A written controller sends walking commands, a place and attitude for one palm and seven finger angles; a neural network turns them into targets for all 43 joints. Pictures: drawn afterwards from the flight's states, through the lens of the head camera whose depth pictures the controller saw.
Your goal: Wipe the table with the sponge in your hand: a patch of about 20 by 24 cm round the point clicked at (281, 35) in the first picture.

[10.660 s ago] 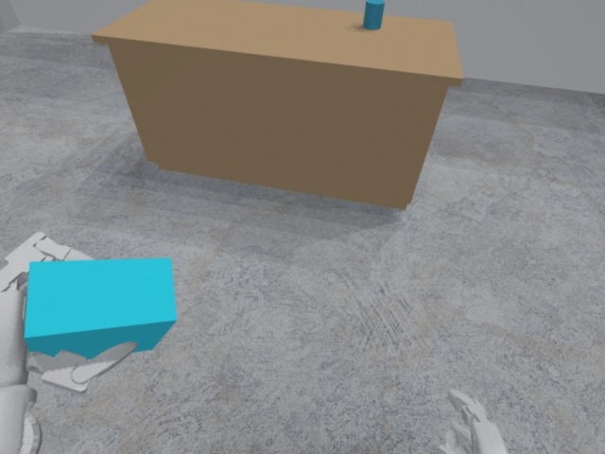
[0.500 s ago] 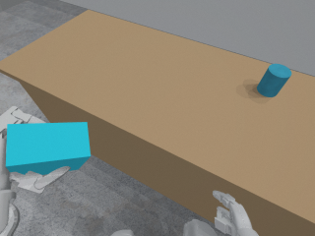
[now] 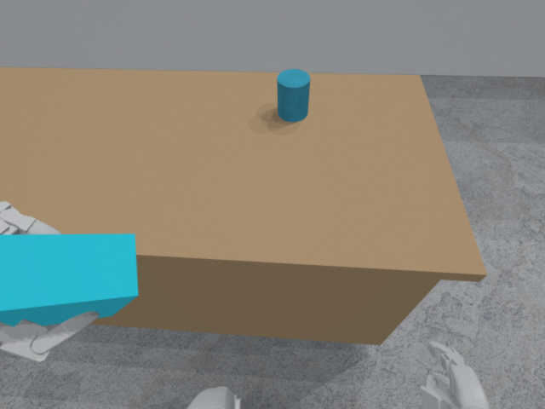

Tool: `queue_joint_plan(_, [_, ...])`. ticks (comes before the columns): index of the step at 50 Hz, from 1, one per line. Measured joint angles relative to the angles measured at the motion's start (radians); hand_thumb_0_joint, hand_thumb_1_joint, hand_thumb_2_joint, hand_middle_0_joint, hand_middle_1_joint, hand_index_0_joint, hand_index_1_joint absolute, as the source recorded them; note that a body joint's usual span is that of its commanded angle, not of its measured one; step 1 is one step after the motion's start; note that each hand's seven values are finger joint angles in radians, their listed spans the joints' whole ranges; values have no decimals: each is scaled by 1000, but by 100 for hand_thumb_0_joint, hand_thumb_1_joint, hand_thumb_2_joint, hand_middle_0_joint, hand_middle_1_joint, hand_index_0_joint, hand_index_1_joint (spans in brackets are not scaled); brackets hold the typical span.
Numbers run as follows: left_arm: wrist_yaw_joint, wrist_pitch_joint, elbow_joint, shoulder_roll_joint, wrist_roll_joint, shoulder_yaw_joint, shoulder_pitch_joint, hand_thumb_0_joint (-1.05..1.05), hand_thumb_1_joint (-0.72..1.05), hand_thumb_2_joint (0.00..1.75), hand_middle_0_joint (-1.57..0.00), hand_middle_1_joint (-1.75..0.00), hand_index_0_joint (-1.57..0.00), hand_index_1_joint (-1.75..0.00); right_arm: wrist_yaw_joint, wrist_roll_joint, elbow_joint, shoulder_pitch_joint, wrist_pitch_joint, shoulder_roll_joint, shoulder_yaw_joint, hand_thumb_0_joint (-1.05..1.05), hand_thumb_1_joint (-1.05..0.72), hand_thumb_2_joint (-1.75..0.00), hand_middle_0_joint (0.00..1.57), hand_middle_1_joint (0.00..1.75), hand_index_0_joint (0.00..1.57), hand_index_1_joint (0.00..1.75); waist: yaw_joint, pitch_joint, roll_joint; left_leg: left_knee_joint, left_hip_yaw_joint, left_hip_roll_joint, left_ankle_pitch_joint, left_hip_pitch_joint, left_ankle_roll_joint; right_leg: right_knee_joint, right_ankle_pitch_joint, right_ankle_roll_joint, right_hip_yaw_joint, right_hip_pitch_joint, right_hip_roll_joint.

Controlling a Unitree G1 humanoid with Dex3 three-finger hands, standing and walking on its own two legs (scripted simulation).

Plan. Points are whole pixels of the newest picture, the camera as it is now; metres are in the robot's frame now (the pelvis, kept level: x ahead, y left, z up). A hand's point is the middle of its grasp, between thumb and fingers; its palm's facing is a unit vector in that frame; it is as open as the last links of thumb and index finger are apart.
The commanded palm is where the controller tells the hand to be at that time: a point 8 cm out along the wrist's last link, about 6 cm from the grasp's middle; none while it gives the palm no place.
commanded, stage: turn to face it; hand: left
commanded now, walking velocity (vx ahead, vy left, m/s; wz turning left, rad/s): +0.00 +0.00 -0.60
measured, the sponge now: (83, 282) +0.23 +0.21 +0.15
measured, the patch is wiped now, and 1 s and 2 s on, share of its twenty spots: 0.00 0.00 0.00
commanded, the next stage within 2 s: take the last steps up to it in 0.70 s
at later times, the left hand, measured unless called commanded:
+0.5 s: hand (144, 294) +0.21 +0.14 +0.16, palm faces +0.11 -0.87 -0.48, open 10.4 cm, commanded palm +0.15 +0.21 +0.18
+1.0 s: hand (158, 366) +0.15 +0.11 +0.16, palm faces +0.05 -0.91 -0.42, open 10.4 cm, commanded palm +0.12 +0.17 +0.18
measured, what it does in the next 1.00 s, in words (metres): walks backwards, turning right: left foot, then right foot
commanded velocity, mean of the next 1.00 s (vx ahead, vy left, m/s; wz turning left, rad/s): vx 0.04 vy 0.03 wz -0.29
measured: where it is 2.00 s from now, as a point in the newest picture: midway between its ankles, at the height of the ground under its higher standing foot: outside the picture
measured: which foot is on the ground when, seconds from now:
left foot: up 0.00-0.16, down 0.18-0.48, up 0.50-0.74, down 0.76-1.00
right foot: down 0.00-0.18, up 0.20-0.42, down 0.44-0.78, up 0.80-0.94, down 0.96-1.00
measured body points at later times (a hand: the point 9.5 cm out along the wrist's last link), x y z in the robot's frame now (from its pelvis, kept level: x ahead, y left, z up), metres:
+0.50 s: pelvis -0.08 -0.02 -0.02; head -0.03 -0.05 +0.42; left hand +0.20 +0.18 +0.18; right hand +0.04 -0.25 -0.12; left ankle -0.03 +0.15 -0.73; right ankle -0.08 -0.12 -0.74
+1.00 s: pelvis -0.14 -0.03 -0.02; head -0.14 -0.03 +0.43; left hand +0.14 +0.15 +0.18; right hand -0.09 -0.29 -0.11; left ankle -0.06 +0.10 -0.74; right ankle -0.16 -0.12 -0.74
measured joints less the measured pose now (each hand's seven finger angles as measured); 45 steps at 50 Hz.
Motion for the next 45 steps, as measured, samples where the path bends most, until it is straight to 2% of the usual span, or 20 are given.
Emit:
queue_joint_plan(5, [-2, -4, -19, -18, 13, -33, -35, -1, -52, 100, -67, -138, -70, -136, 8, 0, -17, 4, 0, 18, 17, 1, -91, -90, 19, 30, 19, 30, 26, -43, -28, -224, -11, -17, -6, 97, 20, -18, 42, 1, 47, -34, 30])
queue_joint_plan(9, [-11, -11, -41, -12, 24, -38, -52, -1, -52, 100, -67, -138, -70, -136, 14, -3, -46, 0, -6, 38, 34, 1, -91, -90, 19, 30, 19, 30, 36, -68, -33, -463, 1, -5, 76, 207, 52, 12, 59, 16, 73, -88, 63])
queue_joint_plan(10, [-14, -15, -39, -5, 27, -33, -65, -1, -52, 100, -67, -138, -70, -136, 12, -5, -48, -7, -10, 50, 36, 1, -91, -90, 20, 30, 19, 30, 40, -58, -42, -473, 13, -3, 145, 207, 58, 51, 25, 29, 79, -107, 65])
queue_joint_plan(11, [-17, -18, -31, 1, 32, -25, -76, -1, -52, 100, -67, -138, -70, -136, 10, -5, -50, -12, -14, 65, 39, 1, -91, -90, 20, 30, 19, 30, 51, -47, -54, -460, 32, -3, 160, 207, 57, 126, -58, 50, 76, -131, 60])
queue_joint_plan(13, [-20, -14, -8, 3, 38, -11, -88, -1, -52, 100, -67, -138, -70, -136, 7, -8, -59, -12, -25, 92, 46, 1, -91, -90, 20, 30, 19, 30, 62, -37, -49, -435, 58, 14, 142, 207, 53, 347, -174, 88, 25, -187, 40])
queue_joint_plan(15, [-20, -7, 11, -9, 42, -10, -95, -1, -52, 100, -67, -138, -70, -136, 11, -6, -61, -2, -44, 113, 55, 1, -91, -90, 20, 30, 19, 30, 69, -33, -24, -421, 71, 42, 126, 210, 47, 483, -232, 113, -27, -203, 6])
queue_joint_plan(17, [-15, 1, 18, -30, 39, -18, -95, -1, -52, 100, -67, -138, -70, -136, 21, -1, -59, 9, -65, 125, 70, 1, -91, -90, 20, 30, 20, 30, 80, -26, 6, -412, 90, 77, 121, 212, 37, 460, -260, 127, -70, -169, -33])
queue_joint_plan(19, [-10, 10, 15, -42, 38, -28, -97, -1, -52, 100, -67, -138, -70, -136, 28, 0, -57, 18, -85, 135, 86, 1, -90, -90, 20, 30, 20, 30, 86, -13, 25, -395, 109, 111, 116, 210, 24, 361, -254, 134, -97, -111, -60])
queue_joint_plan(22, [-9, 16, 5, -29, 39, -34, -121, -1, -52, 100, -67, -138, -70, -136, 37, -3, -57, 29, -113, 146, 102, 1, -90, -89, 20, 30, 20, 30, 78, 15, 32, -331, 123, 152, 94, 181, -3, 167, -170, 130, -119, -2, -78])
queue_joint_plan(23, [-10, 12, 5, -26, 43, -35, -134, -1, -52, 100, -67, -138, -70, -136, 39, -2, -53, 26, -119, 141, 103, 1, -90, -89, 20, 30, 20, 30, 71, 30, 44, -298, 120, 173, 82, 166, -13, 134, -106, 102, -132, 8, -67])
queue_joint_plan(24, [-10, 7, 6, -28, 46, -39, -146, -1, -52, 100, -67, -138, -70, -136, 40, -2, -45, 18, -119, 133, 101, 1, -90, -89, 20, 30, 20, 30, 54, 49, 61, -262, 100, 187, 80, 147, -7, 143, -97, 73, -143, 3, -51])
queue_joint_plan(26, [-14, -2, -3, -24, 35, -41, -143, -1, -52, 100, -67, -138, -70, -136, 38, 3, -23, 1, -103, 115, 90, 1, -90, -89, 20, 30, 20, 30, 28, 68, 55, -111, 36, 147, -26, 84, 1, 166, -114, 37, -136, -23, -46])
queue_joint_plan(29, [-13, -12, -48, -5, 23, -17, -70, -1, -52, 100, -68, -138, -70, -136, 28, 1, 0, -21, -72, 89, 67, 1, -90, -89, 20, 30, 20, 30, -6, 79, 21, 71, -10, 67, -80, 18, 5, 135, -88, 24, -98, -38, -43])
queue_joint_plan(31, [-9, -23, -78, 13, 22, 6, -14, -1, -52, 100, -68, -138, -70, -136, 19, -3, 6, -21, -59, 72, 48, 1, -91, -89, 20, 30, 20, 30, -22, 70, 2, 54, -3, 37, -74, 16, 7, 101, -57, 22, -77, -41, -39])
queue_joint_plan(33, [-5, -34, -95, 31, 22, 27, 23, -1, -52, 100, -68, -138, -70, -136, 10, -6, 10, -11, -55, 55, 30, 1, -91, -90, 20, 30, 20, 30, -30, 53, -13, -32, 11, 19, -58, 36, 13, 74, -32, 20, -61, -46, -35])
queue_joint_plan(38, [2, -42, -92, 45, 25, 48, 35, -1, -52, 100, -68, -138, -70, -136, -11, -5, 7, 33, -65, 13, 2, 1, -91, -90, 20, 30, 19, 30, -29, -1, -15, -380, 33, 7, 90, 163, 42, 81, -14, 27, -53, -75, -11])
queue_joint_plan(39, [3, -42, -82, 44, 27, 47, 22, -1, -52, 100, -68, -138, -70, -136, -18, -4, 11, 37, -70, 16, -4, 1, -91, -90, 19, 30, 19, 30, -24, -4, -27, -397, 40, 3, 131, 171, 58, 99, -19, 30, -47, -82, -13])
queue_joint_plan(41, [2, -42, -44, 28, 32, 37, -3, -1, -52, 100, -68, -138, -70, -136, -29, -5, 17, 47, -78, 30, -5, 1, -91, -90, 19, 30, 19, 30, -1, -16, -44, -388, 60, 6, 137, 176, 71, 191, -139, 62, -39, -109, -16])
queue_joint_plan(43, [3, -33, -3, 0, 42, 16, -29, -1, -52, 100, -68, -138, -70, -136, -33, -9, 18, 61, -99, 47, 0, 1, -91, -90, 19, 30, 19, 30, 5, -33, -33, -385, 59, 21, 133, 176, 69, 317, -216, 85, -58, -129, -22])
queue_joint_plan(45, [6, -26, 24, -28, 50, -12, -53, -1, -52, 100, -68, -138, -70, -136, -31, -7, 24, 74, -126, 65, 11, 1, -91, -90, 19, 30, 19, 30, 13, -46, -17, -385, 51, 37, 137, 175, 62, 334, -245, 97, -82, -105, -37])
